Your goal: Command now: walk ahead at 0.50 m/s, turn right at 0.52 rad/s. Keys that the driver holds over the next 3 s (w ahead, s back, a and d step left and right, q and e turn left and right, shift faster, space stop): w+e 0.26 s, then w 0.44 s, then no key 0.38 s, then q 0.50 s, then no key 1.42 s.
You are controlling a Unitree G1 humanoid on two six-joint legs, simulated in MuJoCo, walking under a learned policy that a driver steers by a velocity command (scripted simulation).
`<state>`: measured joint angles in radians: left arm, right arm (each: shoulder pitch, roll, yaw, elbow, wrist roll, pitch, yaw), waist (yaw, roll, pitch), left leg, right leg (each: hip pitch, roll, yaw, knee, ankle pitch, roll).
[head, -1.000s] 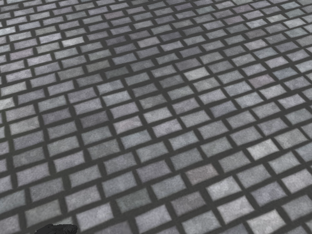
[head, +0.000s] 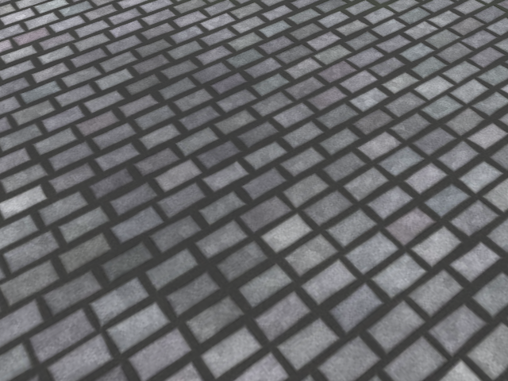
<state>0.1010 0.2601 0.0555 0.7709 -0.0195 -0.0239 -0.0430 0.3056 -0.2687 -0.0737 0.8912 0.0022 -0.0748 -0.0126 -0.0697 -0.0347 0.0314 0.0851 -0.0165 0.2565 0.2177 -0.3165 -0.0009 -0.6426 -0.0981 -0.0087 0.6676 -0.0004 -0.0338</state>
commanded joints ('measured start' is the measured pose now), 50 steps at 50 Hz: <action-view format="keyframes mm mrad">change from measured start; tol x32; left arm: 1 -89 75 19 -111 -1 -11 -17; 5 344 263 114 -20 -7 7 14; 50 30 93 17 -86 32 -42 38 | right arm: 1 -11 -197 -48 -41 16 14 -9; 25 -396 -101 8 -225 3 -48 46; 32 127 -224 -43 -92 3 -46 49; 50 -67 -157 2 -21 11 20 9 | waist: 1 26 95 43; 7 189 -111 -374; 50 56 115 -87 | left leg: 1 31 314 -50 42 729 127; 4 -44 266 -4 460 1010 71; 6 -739 -2 -121 1101 -250 -39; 7 -851 -4 -339 1188 -281 -17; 20 -608 79 -274 399 455 -56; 27 -659 58 -287 267 300 29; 30 -154 107 -329 280 324 136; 32 308 404 -1011 102 -10 337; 41 -277 214 -365 20 862 233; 50 -177 206 -340 140 672 164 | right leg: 1 2 40 -60 -36 -101 -45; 4 406 159 -116 -100 -143 -127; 7 1050 -230 827 -376 -406 -388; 15 456 -57 291 -462 126 -265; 24 553 -69 252 -418 -15 -182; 29 661 -61 239 -170 409 -127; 33 -115 127 188 661 -530 -4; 50 261 73 38 -169 9 15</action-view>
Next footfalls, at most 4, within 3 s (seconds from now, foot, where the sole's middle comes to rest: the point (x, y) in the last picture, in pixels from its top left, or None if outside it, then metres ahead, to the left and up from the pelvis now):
0.10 right None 0.22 -0.12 -0.77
0.60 left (242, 349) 0.56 0.03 -0.77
1.04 right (333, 297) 0.69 -0.24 -0.77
1.42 left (242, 312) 0.66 0.02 -0.77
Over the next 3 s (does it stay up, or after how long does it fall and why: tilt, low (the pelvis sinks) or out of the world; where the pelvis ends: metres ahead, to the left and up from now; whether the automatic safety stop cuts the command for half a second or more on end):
stays up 0.63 -0.11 0.00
